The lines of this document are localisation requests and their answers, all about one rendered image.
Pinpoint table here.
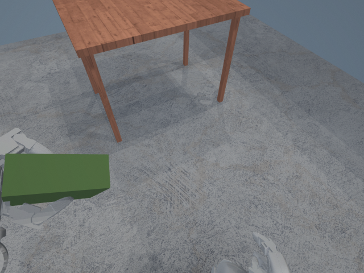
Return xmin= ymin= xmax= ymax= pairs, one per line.
xmin=53 ymin=0 xmax=251 ymax=143

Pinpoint right robot hand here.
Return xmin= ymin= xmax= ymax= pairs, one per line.
xmin=249 ymin=232 xmax=291 ymax=273

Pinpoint sponge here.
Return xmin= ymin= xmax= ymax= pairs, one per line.
xmin=1 ymin=154 xmax=110 ymax=206

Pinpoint left robot hand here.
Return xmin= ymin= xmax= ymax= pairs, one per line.
xmin=0 ymin=128 xmax=74 ymax=230

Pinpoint robot right thigh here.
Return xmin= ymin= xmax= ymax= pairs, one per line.
xmin=211 ymin=262 xmax=247 ymax=273

